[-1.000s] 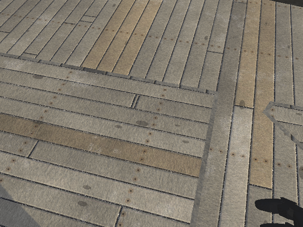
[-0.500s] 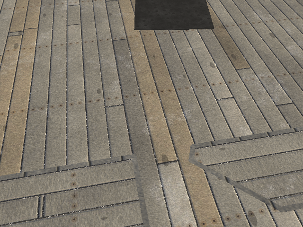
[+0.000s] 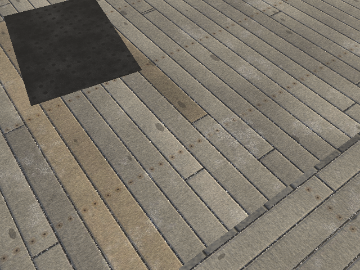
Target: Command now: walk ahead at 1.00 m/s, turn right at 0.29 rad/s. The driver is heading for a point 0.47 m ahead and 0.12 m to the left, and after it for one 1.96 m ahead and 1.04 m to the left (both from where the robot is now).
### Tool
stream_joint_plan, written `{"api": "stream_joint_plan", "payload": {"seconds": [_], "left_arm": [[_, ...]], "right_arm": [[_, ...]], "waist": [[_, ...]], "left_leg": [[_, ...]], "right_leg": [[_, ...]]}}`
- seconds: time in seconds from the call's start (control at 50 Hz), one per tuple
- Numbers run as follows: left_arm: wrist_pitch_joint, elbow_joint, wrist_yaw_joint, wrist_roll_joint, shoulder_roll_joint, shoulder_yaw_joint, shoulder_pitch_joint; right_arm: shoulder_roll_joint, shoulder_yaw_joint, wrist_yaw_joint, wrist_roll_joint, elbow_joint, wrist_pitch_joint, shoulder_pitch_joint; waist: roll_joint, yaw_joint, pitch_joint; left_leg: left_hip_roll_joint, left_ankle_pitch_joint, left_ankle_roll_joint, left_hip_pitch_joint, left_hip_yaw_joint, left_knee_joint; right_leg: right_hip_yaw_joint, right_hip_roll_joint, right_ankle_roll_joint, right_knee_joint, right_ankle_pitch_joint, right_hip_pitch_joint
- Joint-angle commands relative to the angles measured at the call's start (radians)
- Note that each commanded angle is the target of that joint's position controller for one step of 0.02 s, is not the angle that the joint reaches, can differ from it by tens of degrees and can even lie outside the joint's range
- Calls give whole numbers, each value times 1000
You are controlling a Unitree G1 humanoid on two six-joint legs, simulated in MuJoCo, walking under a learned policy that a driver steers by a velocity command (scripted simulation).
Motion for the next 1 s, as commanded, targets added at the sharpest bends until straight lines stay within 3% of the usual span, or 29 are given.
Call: {"api": "stream_joint_plan", "payload": {"seconds": [0.02, 0.06, 0.1, 0.14, 0.18, 0.24, 0.28, 0.3, 0.32, 0.34, 0.36, 0.38, 0.4, 0.42, 0.44, 0.46, 0.5, 0.56, 0.64, 0.66, 0.68, 0.7, 0.72, 0.74, 0.76, 0.78, 0.84, 0.9, 1.0], "left_arm": [[-4, -134, -30, 27, 2, -24, -107], [2, -169, -36, 35, -26, -41, -151], [-2, -226, -42, 48, -9, -55, -243], [-10, -259, -56, 38, -18, -74, -352], [-20, -274, -67, 15, -33, -90, -388], [-20, -255, -40, 15, 23, -67, -364], [-28, -172, -8, 27, 74, -34, -105], [-35, -142, 15, 45, 122, -12, 44], [-40, -142, 34, 83, 199, 9, 147], [-25, -162, 33, 58, 207, 15, 123], [-23, -162, 28, 36, 112, -1, 36], [-32, -151, 23, 24, 30, -20, -8], [-35, -137, 20, 21, -7, -27, -21], [-40, -149, 20, -27, 3, -12, -96], [-43, -142, 24, -27, -10, -11, -129], [-45, -140, 28, -30, -32, -11, -175], [-41, -145, 41, -35, -15, -1, -265], [-31, -138, 67, -46, 62, 26, -286], [-17, -138, 59, -92, 130, 50, -279], [-9, -145, 53, -94, 129, 51, -286], [-5, -147, 43, -78, 86, 39, -272], [0, -159, 29, -17, -33, 8, -209], [-10, -183, 16, -24, 21, 4, -7], [-14, -187, 11, -36, 129, 18, -89], [-11, -213, 16, -42, 138, 23, -174], [-2, -205, 34, -21, 119, 21, -203], [23, -200, 38, -11, 97, 21, -209], [25, -189, 37, -17, 32, 7, -235], [43, -195, 36, -28, 20, 10, -288]], "right_arm": [[-49, -16, 8, 5, 44, -26, 174], [-46, -12, 13, 32, 97, -40, 229], [-75, -17, 13, 44, 105, -45, 234], [-77, -21, 16, 47, 99, -45, 216], [-146, -41, 17, 56, 104, -50, 229], [-176, -45, 21, 62, 126, -46, 278], [-210, -53, 18, 59, 140, -36, 287], [-181, -47, 19, 62, 128, -34, 270], [-10, -14, 11, 75, 85, -34, 324], [-39, -20, -3, 99, 47, -16, 349], [-91, -36, -15, 77, 50, 2, 255], [-74, -34, -12, 64, 52, 13, 200], [-57, -38, -4, 54, 59, 25, 189], [-38, -46, -15, 106, 21, 21, 190], [-35, -45, -14, 119, 6, 30, 188], [-27, -46, -12, 119, -13, 46, 158], [2, -37, -1, 101, -66, 60, 64], [2, -32, 40, 73, -67, 55, 75], [-121, -80, 62, 70, -75, 82, 147], [-170, -106, 55, 71, -62, 84, 233], [-208, -125, 40, 76, -45, 85, 297], [-274, -128, 16, 80, -73, 87, 186], [-328, -113, 31, 20, -184, 54, 81], [-280, -113, 46, 37, -228, 48, 33], [-253, -105, 48, 60, -228, 40, -4], [-210, -94, 38, 80, -227, 40, -36], [-194, -91, 5, 68, -241, 62, -74], [-214, -104, -26, 75, -239, 89, -52], [-196, -102, -42, 79, -253, 124, -75]], "waist": [[64, -48, -34], [91, -25, 9], [97, -8, 57], [50, -22, 80], [96, -22, 85], [84, -12, 21], [85, 112, -153], [73, 177, -224], [-149, 135, -378], [-221, 103, -492], [-76, 70, -321], [-45, 56, -187], [-44, 28, -127], [-167, 0, -118], [-189, -30, -114], [-136, -50, -70], [-68, -72, 22], [-66, -74, -46], [-55, -143, -121], [-32, -196, -163], [52, -228, -160], [387, -112, -82], [373, 0, -356], [167, -72, -427], [89, -53, -272], [-4, -29, -221], [24, 11, -151], [18, -4, -207], [124, -29, -172]], "left_leg": [[252, -225, 162, 301, -445, -353], [232, -150, 178, 282, -404, -394], [226, -52, 216, 250, -371, -455], [147, 37, 193, 132, -256, -517], [169, 253, 190, 31, -231, -560], [185, 574, 162, 194, -207, -436], [139, 775, 128, 206, -165, -36], [81, 586, 105, 37, -158, 243], [-8, -169, 81, -188, -100, 622], [-46, -288, 76, -292, -106, 836], [27, -198, 75, -351, -108, 831], [49, -168, 63, -363, -89, 784], [69, -166, 51, -344, -88, 745], [112, -152, 17, -349, -113, 762], [132, -149, 1, -323, -112, 743], [146, -162, -10, -323, -107, 678], [143, -104, -25, -304, -61, 477], [68, 265, -11, -59, 31, 149], [-24, 219, 83, 131, 83, 85], [-47, 237, 119, 262, 81, 48], [-47, 304, 149, 404, 30, -17], [87, 819, 232, 460, -235, -42], [353, 763, 500, 656, -803, -128], [349, 435, 472, 640, -823, -230], [291, 301, 408, 506, -731, -253], [246, 254, 350, 409, -666, -246], [152, 452, 301, 175, -520, -227], [105, 569, 263, 168, -485, -183], [52, 177, 187, 96, -538, -196]], "right_leg": [[53, -108, 11, 1, 29, -384], [47, -122, 23, -69, -1, -444], [-36, -171, 58, -201, 60, -505], [-94, -160, 88, -427, 211, -366], [-140, -130, 92, -581, 287, -130], [-141, -85, 72, -685, 287, -3], [-152, -38, 52, -719, 169, 302], [-53, -163, 39, -720, 114, 515], [339, -520, -6, -760, 26, 734], [653, -638, -84, -883, 202, 719], [463, -564, -69, -861, 399, 594], [278, -511, -59, -839, 636, 471], [154, -456, -30, -849, 765, 389], [66, -406, -45, -886, 808, 356], [33, -420, -62, -909, 781, 306], [-11, -421, -60, -946, 737, 247], [-116, -403, -34, -1013, 708, 117], [-297, -309, 15, -978, 685, 81], [-317, -329, 51, -731, 913, 176], [-319, -317, 73, -566, 862, 143], [-302, -267, 113, -340, 533, 23], [-313, -85, 170, 37, -334, -201], [-53, 23, 212, 292, -429, -407], [57, -26, 187, 276, -323, -406], [55, -47, 171, 173, -241, -431], [60, -88, 169, 89, -191, -411], [56, -88, 180, -145, -168, -256], [35, -42, 214, -341, -76, -208], [55, -10, 215, -510, 55, -149]]}}
Velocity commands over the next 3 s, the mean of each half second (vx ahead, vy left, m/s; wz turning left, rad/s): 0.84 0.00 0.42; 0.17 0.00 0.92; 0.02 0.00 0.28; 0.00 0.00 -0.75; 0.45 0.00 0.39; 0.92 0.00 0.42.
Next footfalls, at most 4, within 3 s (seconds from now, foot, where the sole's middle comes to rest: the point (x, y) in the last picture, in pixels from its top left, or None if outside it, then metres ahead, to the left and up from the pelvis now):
0.30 right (223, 269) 0.47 -0.10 -0.76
0.68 left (150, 210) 0.69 0.17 -0.76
1.12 right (181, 175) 0.86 0.05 -0.76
1.46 left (159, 228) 0.62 0.13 -0.76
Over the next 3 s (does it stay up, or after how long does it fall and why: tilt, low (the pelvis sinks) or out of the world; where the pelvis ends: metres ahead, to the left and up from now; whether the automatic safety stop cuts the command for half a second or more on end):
stays up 1.05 0.47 -0.03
